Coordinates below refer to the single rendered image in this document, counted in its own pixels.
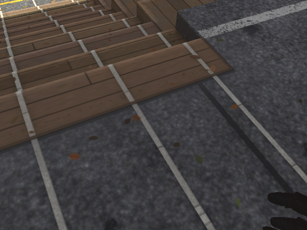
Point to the right robot hand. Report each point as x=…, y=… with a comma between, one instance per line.
x=295, y=201

